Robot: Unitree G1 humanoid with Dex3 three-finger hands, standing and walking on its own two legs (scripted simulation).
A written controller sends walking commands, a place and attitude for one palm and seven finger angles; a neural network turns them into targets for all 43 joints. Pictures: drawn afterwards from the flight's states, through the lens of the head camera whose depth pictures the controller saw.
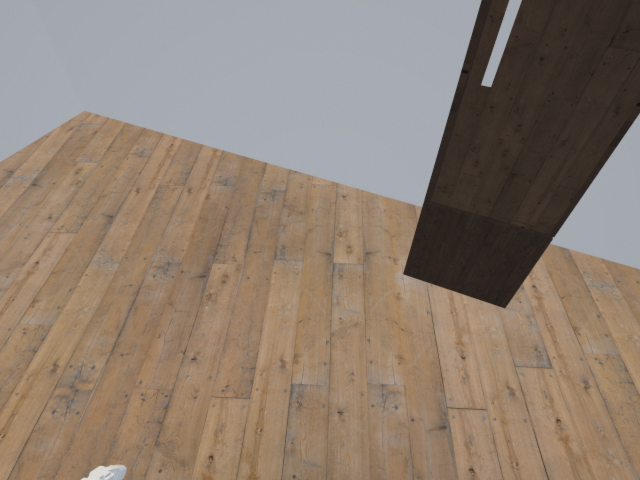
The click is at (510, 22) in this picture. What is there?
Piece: cupboard door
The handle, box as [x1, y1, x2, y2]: [481, 0, 521, 86]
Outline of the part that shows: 521,0 509,0 482,80 482,85 491,85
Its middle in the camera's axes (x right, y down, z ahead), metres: +0.38 -0.42 +0.82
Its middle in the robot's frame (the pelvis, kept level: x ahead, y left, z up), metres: +0.93 -0.33 +0.16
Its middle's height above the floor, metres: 0.93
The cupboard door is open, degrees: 0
